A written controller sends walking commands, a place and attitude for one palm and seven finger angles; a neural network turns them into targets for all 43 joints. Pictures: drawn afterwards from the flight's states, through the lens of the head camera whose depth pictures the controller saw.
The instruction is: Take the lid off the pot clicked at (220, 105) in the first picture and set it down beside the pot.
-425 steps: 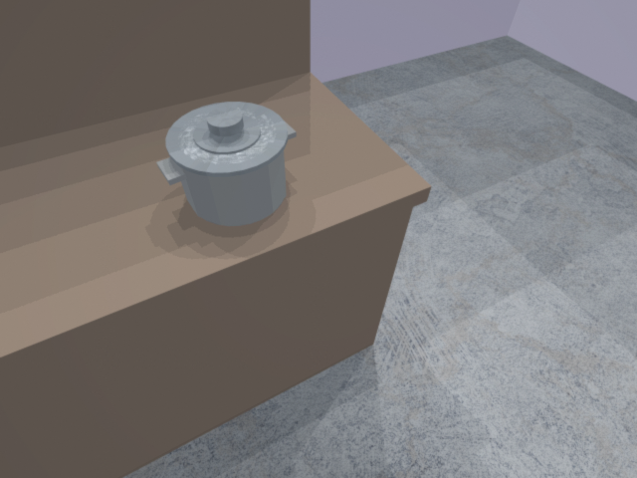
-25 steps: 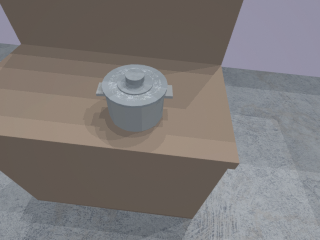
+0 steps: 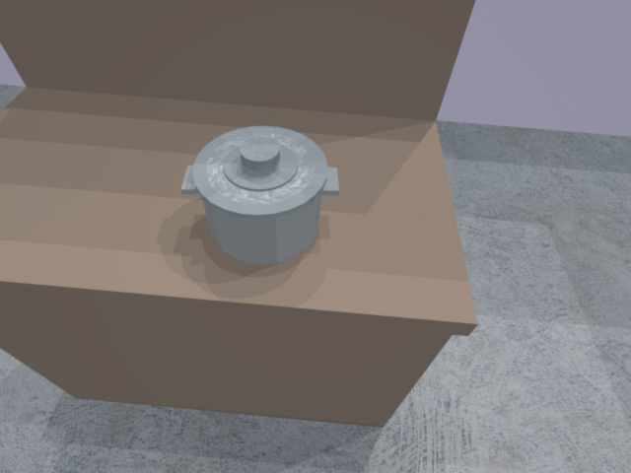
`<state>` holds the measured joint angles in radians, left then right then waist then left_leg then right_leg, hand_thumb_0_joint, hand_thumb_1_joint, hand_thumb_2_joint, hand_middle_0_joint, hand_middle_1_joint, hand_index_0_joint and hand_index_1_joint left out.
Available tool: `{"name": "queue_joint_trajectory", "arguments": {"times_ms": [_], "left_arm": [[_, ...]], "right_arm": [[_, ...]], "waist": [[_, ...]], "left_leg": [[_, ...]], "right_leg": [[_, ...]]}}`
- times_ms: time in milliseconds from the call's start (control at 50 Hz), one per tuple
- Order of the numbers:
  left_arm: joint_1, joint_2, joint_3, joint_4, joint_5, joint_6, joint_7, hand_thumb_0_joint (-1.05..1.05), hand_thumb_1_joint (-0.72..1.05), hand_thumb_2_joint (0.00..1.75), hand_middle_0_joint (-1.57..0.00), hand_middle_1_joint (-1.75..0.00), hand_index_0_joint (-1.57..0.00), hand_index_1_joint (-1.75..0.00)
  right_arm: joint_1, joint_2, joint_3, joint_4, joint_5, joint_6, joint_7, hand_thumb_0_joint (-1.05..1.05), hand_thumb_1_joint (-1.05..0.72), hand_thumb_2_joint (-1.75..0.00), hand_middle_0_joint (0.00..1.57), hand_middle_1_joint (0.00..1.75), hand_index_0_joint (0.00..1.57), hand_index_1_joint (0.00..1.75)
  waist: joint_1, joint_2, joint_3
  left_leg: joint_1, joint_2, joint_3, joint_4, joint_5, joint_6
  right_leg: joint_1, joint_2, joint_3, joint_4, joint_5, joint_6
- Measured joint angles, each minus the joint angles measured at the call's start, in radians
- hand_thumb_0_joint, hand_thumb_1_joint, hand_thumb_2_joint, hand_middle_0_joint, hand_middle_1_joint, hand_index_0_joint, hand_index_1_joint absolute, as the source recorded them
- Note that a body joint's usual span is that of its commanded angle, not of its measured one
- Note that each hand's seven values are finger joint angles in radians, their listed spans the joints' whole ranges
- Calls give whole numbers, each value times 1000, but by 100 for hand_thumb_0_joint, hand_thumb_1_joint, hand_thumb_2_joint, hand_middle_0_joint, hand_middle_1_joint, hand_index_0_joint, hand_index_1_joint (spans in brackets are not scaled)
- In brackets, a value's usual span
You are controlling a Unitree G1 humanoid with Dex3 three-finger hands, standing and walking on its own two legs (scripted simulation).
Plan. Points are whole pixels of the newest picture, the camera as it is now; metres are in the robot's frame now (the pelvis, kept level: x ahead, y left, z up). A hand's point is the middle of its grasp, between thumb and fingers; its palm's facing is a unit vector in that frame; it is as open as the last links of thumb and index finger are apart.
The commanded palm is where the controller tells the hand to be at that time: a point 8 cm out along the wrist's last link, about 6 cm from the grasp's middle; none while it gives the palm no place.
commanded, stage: look again from close up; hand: left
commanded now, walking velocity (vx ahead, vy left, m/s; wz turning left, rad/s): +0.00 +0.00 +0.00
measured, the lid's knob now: (260, 153) +0.50 +0.11 +0.13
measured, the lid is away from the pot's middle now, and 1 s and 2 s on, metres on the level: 0.00 0.00 0.00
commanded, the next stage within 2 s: lift the closed hand beside the body in 1.10 s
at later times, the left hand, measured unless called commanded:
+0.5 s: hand out of the picture +0.03 +0.15 -0.17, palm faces +0.01 -0.97 -0.24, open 7.3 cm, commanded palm none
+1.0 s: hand out of the picture +0.01 +0.14 -0.17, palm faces +0.02 -0.98 -0.20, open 7.3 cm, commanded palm none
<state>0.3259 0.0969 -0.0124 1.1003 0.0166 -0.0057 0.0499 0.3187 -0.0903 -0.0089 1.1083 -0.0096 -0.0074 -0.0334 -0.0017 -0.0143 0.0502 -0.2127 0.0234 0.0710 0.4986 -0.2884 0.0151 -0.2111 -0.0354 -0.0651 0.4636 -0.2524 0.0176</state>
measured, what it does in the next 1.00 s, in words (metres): stands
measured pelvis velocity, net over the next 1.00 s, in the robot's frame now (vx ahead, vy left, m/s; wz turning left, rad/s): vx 0.01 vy -0.04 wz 0.00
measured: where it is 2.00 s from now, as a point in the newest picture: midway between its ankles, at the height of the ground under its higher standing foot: outside the picture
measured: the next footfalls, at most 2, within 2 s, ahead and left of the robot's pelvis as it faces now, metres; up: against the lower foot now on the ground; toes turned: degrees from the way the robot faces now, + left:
none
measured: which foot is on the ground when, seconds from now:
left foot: down 0.00-1.00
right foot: down 0.00-1.00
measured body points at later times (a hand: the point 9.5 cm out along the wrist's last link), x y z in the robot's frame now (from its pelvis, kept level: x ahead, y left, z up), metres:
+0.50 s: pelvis +0.01 -0.03 +0.00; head +0.02 -0.04 +0.45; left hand +0.03 +0.20 -0.15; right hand +0.03 -0.25 -0.17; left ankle -0.02 +0.10 -0.74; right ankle -0.01 -0.13 -0.74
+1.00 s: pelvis +0.01 -0.04 +0.00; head +0.03 -0.04 +0.45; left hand +0.01 +0.19 -0.16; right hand +0.01 -0.25 -0.16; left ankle -0.02 +0.10 -0.74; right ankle -0.01 -0.13 -0.74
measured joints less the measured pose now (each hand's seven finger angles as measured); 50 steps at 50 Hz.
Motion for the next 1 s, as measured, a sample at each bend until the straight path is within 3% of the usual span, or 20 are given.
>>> {"name": "queue_joint_trajectory", "arguments": {"times_ms": [120, 300, 620, 1000], "left_arm": [[4, 18, 8, -10, 2, 3, -12, 1, 91, 90, -20, -30, -20, -30], [-32, 58, 12, -37, -5, -9, -11, 1, 91, 90, -20, -30, -20, -30], [-55, 70, 7, -49, -10, -7, -16, 1, 92, 90, -20, -30, -20, -30], [-35, 56, 6, -21, -10, -6, -16, 1, 91, 90, -20, -30, -20, -30]], "right_arm": [[-7, -61, -16, -57, -8, 0, 3, 1, -92, -90, 20, 30, 20, 30], [-41, -90, -4, -74, -9, -5, 6, 1, -93, -90, 20, 30, 20, 30], [-45, -71, 13, -36, -8, 0, 10, 0, -92, -90, 20, 30, 20, 30], [-42, -52, 14, 2, -3, -6, 2, 1, -92, -90, 20, 30, 20, 30]], "waist": [[-7, 40, -39], [-5, 47, -51], [-2, 21, -11], [5, 12, -1]], "left_leg": [[-24, 1, 6, 60, -39, 0], [15, -1, 9, 24, -26, -18], [40, 22, -2, -31, 2, -47], [63, 26, -5, -57, 13, -51]], "right_leg": [[-39, -3, 9, 85, -50, -4], [-24, -4, 12, 100, -67, -20], [-3, 21, -2, 58, -52, -47], [24, 28, -6, 24, -37, -50]]}}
